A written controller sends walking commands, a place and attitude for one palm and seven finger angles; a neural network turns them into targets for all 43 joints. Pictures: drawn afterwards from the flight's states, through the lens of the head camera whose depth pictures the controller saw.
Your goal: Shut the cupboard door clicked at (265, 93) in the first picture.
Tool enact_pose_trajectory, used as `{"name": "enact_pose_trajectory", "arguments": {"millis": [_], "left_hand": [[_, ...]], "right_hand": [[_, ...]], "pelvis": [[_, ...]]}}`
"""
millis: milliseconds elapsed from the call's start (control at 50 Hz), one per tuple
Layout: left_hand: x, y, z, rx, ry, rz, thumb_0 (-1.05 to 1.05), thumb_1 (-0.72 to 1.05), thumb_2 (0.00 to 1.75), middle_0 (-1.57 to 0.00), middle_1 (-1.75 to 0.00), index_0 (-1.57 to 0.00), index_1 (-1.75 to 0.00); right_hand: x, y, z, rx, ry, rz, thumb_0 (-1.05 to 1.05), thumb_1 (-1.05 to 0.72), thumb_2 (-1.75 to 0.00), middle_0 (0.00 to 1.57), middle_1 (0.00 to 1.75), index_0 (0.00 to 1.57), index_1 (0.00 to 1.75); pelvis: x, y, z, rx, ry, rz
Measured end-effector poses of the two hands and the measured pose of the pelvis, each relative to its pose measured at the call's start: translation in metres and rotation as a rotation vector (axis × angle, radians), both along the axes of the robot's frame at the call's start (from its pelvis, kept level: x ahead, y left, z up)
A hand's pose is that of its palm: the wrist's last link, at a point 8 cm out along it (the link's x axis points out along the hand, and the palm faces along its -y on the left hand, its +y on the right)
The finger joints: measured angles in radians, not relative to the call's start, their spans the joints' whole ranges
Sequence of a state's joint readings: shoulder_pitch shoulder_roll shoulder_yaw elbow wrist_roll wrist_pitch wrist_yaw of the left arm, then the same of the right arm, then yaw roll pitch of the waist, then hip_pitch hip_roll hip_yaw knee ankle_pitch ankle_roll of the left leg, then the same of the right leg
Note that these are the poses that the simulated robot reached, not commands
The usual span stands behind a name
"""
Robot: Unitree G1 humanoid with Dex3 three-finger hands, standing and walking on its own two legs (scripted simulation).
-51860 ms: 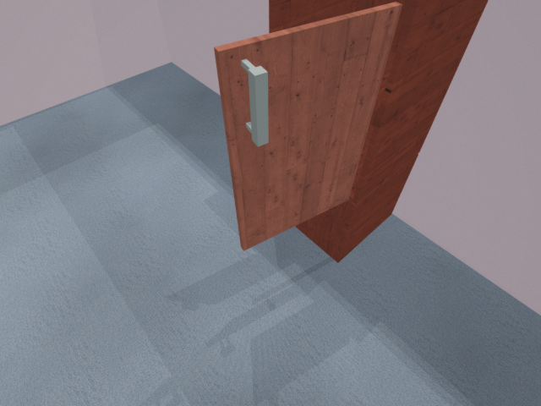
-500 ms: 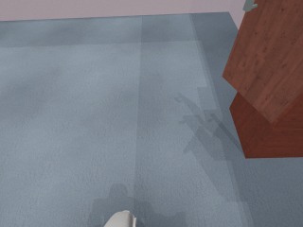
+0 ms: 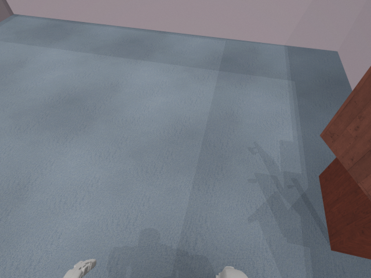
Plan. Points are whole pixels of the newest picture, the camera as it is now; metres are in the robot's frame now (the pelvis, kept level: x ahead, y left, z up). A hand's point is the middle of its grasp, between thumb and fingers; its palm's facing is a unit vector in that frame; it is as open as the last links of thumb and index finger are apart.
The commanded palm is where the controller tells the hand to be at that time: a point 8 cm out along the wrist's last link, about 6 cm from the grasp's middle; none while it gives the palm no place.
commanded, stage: walk to a spot facing it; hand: left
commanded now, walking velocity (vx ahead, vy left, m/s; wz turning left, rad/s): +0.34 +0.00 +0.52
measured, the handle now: out of the picture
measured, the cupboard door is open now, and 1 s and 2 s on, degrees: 25 25 25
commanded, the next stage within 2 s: turn to face it in 0.74 s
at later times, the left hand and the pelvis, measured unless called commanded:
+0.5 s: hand out of the picture +0.07 +0.18 -0.18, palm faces +0.40 -0.90 -0.19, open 7.3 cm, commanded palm none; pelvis +0.17 +0.02 -0.01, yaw +21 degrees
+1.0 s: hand (81, 192) +0.37 +0.33 -0.17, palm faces +0.38 -0.91 -0.16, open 7.4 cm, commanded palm none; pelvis +0.35 +0.13 +0.00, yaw +22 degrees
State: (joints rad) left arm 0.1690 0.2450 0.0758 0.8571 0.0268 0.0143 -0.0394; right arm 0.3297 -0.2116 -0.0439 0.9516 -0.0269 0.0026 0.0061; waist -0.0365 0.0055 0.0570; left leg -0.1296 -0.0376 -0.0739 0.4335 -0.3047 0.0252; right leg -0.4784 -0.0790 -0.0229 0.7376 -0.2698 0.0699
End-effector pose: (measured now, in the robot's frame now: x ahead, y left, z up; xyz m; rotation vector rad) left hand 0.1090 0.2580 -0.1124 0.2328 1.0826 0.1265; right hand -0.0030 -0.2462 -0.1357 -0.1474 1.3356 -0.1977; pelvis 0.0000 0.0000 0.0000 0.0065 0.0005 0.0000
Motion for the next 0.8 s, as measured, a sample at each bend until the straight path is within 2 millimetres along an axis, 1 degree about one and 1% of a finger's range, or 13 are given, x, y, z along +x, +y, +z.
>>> {"name": "enact_pose_trajectory", "arguments": {"millis": [60, 120, 160, 220, 300, 360, 400, 500, 560, 600, 640, 720, 800], "left_hand": [[0.027, -0.015, -0.002, 0.019, -0.049, -0.006, 0.01, 0.91, 0.90, -0.20, -0.30, -0.20, -0.30], [0.033, -0.027, -0.003, 0.021, -0.067, 0.043, 0.01, 0.91, 0.90, -0.20, -0.30, -0.20, -0.30], [0.027, -0.034, -0.001, 0.010, -0.044, 0.090, 0.01, 0.91, 0.90, -0.20, -0.30, -0.20, -0.30], [0.014, -0.044, -0.003, -0.018, 0.017, 0.163, 0.01, 0.91, 0.90, -0.20, -0.30, -0.20, -0.30], [-0.008, -0.045, -0.010, -0.039, 0.094, 0.277, 0.00, 0.93, 0.90, -0.20, -0.30, -0.20, -0.30], [-0.026, -0.044, -0.017, -0.059, 0.161, 0.350, 0.00, 0.93, 0.90, -0.20, -0.30, -0.20, -0.30], [-0.039, -0.043, -0.023, -0.077, 0.210, 0.399, 0.01, 0.93, 0.90, -0.20, -0.30, -0.20, -0.30], [-0.065, -0.033, -0.041, -0.132, 0.342, 0.506, 0.01, 0.92, 0.90, -0.20, -0.30, -0.20, -0.30], [-0.067, -0.015, -0.057, -0.163, 0.407, 0.541, 0.01, 0.91, 0.90, -0.20, -0.30, -0.20, -0.30], [-0.052, 0.005, -0.060, -0.158, 0.404, 0.552, 0.01, 0.91, 0.90, -0.20, -0.30, -0.20, -0.30], [-0.025, 0.027, -0.057, -0.139, 0.347, 0.557, 0.01, 0.91, 0.90, -0.20, -0.30, -0.20, -0.30], [0.042, 0.066, -0.041, -0.109, 0.199, 0.541, 0.01, 0.91, 0.90, -0.20, -0.30, -0.20, -0.30], [0.105, 0.092, -0.027, -0.101, 0.098, 0.519, 0.01, 0.91, 0.90, -0.19, -0.30, -0.19, -0.30]], "right_hand": [[0.008, -0.015, -0.016, 0.019, 0.043, -0.008, 0.00, -0.90, -0.90, 0.20, 0.30, 0.21, 0.30], [0.032, -0.027, -0.024, 0.021, 0.080, 0.027, 0.00, -0.90, -0.90, 0.20, 0.30, 0.21, 0.30], [0.058, -0.031, -0.019, 0.021, 0.072, 0.062, 0.01, -0.90, -0.90, 0.20, 0.30, 0.20, 0.30], [0.105, -0.032, -0.008, 0.024, 0.033, 0.111, 0.01, -0.90, -0.90, 0.19, 0.30, 0.20, 0.30], [0.174, -0.022, 0.002, 0.022, -0.016, 0.196, 0.00, -0.91, -0.90, 0.19, 0.30, 0.20, 0.30], [0.230, -0.004, 0.005, 0.020, -0.052, 0.282, 0.00, -0.91, -0.90, 0.19, 0.30, 0.20, 0.30], [0.270, 0.014, 0.007, 0.020, -0.083, 0.346, 0.00, -0.91, -0.90, 0.19, 0.30, 0.20, 0.30], [0.370, 0.079, 0.007, 0.021, -0.200, 0.500, 0.00, -0.91, -0.90, 0.19, 0.30, 0.20, 0.30], [0.416, 0.115, 0.003, 0.010, -0.305, 0.551, 0.00, -0.91, -0.90, 0.19, 0.30, 0.20, 0.30], [0.429, 0.130, 0.004, 0.001, -0.319, 0.561, 0.00, -0.91, -0.90, 0.19, 0.30, 0.20, 0.30], [0.432, 0.140, 0.008, -0.009, -0.294, 0.569, 0.00, -0.91, -0.90, 0.19, 0.30, 0.20, 0.30], [0.426, 0.154, 0.013, -0.012, -0.214, 0.555, 0.00, -0.90, -0.90, 0.19, 0.30, 0.20, 0.30], [0.414, 0.162, 0.014, -0.004, -0.131, 0.498, 0.00, -0.91, -0.90, 0.20, 0.30, 0.21, 0.30]], "pelvis": [[0.023, -0.017, -0.012, 0.017, 0.006, 0.031], [0.040, -0.024, -0.014, 0.001, -0.002, 0.080], [0.053, -0.026, -0.008, 0.003, -0.003, 0.112], [0.074, -0.028, 0.001, 0.006, 0.000, 0.160], [0.101, -0.026, 0.005, 0.000, 0.005, 0.229], [0.120, -0.018, 0.004, -0.010, 0.004, 0.278], [0.133, -0.010, 0.002, -0.018, 0.001, 0.307], [0.169, 0.023, -0.012, -0.024, -0.006, 0.361], [0.190, 0.051, -0.029, -0.036, -0.013, 0.387], [0.200, 0.062, -0.030, -0.026, -0.025, 0.397], [0.212, 0.072, -0.023, -0.023, -0.026, 0.407], [0.237, 0.091, -0.008, -0.023, -0.023, 0.431], [0.267, 0.109, 0.003, -0.021, -0.025, 0.444]]}}
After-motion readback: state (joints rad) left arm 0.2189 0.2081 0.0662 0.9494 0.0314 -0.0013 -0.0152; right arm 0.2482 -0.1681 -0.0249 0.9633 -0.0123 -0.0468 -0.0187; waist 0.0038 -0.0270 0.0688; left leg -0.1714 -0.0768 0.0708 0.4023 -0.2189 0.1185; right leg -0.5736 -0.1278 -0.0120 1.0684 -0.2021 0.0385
